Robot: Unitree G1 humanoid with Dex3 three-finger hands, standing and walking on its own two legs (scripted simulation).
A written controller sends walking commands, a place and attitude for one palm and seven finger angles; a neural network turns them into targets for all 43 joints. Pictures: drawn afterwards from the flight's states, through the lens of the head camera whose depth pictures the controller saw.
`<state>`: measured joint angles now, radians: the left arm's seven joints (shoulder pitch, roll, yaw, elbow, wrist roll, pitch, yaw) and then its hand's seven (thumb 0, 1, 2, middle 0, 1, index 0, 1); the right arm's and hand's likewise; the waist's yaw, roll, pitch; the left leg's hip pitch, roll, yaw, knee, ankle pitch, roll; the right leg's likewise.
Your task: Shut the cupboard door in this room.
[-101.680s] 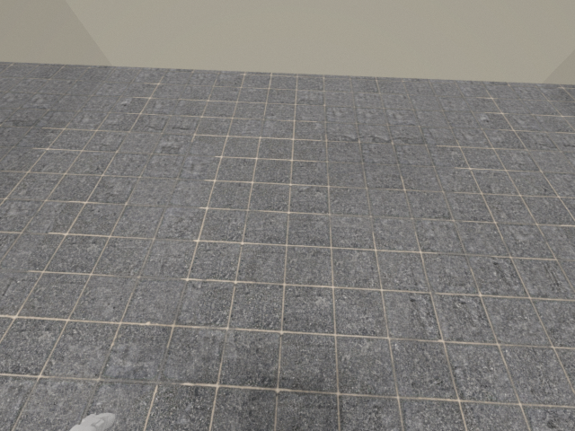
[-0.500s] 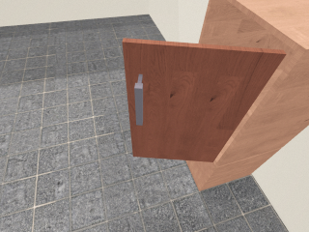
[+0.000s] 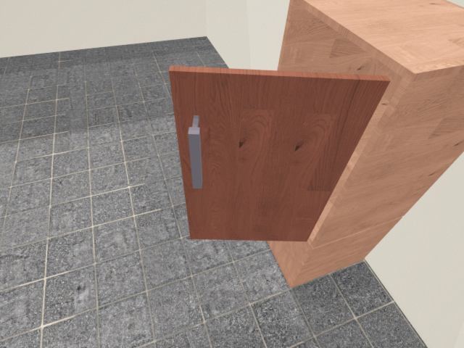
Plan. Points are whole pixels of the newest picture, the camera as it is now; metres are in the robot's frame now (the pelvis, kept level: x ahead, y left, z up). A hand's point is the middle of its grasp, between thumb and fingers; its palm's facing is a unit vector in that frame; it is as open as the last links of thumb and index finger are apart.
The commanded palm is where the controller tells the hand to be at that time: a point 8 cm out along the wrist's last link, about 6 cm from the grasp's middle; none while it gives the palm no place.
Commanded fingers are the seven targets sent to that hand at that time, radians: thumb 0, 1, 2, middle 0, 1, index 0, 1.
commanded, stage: look again from close up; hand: left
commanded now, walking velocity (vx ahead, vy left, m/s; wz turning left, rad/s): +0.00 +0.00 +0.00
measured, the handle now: (196, 153) +0.47 +0.10 +0.06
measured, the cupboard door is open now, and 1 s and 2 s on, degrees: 70 70 70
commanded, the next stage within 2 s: shuffle to correct the standing spot in 0.56 s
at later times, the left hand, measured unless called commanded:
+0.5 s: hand out of the picture +0.00 +0.19 -0.18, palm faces +0.01 -0.97 -0.23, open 7.3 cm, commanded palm none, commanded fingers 0.00 0.90 0.90 -0.20 -0.30 -0.20 -0.30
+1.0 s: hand out of the picture +0.02 +0.15 -0.18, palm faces +0.00 -0.98 -0.20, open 7.3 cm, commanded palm none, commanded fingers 0.00 0.90 0.90 -0.20 -0.30 -0.20 -0.30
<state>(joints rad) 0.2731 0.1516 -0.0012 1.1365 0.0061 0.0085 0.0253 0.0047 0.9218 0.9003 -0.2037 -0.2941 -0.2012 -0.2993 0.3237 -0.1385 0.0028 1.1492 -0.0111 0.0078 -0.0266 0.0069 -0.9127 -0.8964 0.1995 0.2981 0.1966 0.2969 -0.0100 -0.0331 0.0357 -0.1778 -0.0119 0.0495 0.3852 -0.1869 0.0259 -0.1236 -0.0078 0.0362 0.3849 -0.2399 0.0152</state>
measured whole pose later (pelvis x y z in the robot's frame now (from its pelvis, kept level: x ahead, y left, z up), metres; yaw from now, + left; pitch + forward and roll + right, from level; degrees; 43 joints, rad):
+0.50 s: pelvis +0.00 +0.01 -0.01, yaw +0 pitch -1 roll +1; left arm 0.31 0.17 -0.02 1.08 0.02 -0.02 0.03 0.00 0.91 0.90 -0.20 -0.29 -0.20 -0.30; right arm 0.26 -0.19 0.00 1.05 -0.02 -0.02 -0.01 0.01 -0.93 -0.90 0.20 0.30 0.20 0.30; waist 0.00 0.02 0.01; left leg -0.23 -0.03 0.06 0.49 -0.25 0.04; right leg -0.19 -0.03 0.05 0.51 -0.31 0.03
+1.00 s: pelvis +0.02 -0.03 -0.01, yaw +0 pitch +1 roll +0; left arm 0.30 0.18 0.02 1.03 0.03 0.02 0.00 0.00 0.91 0.90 -0.20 -0.29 -0.20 -0.30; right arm 0.26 -0.17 -0.03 1.06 -0.03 0.01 -0.03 0.01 -0.91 -0.90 0.20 0.30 0.20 0.30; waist 0.00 0.00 0.03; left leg -0.29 0.04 0.03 0.57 -0.30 -0.01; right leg -0.23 0.04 0.02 0.57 -0.35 -0.04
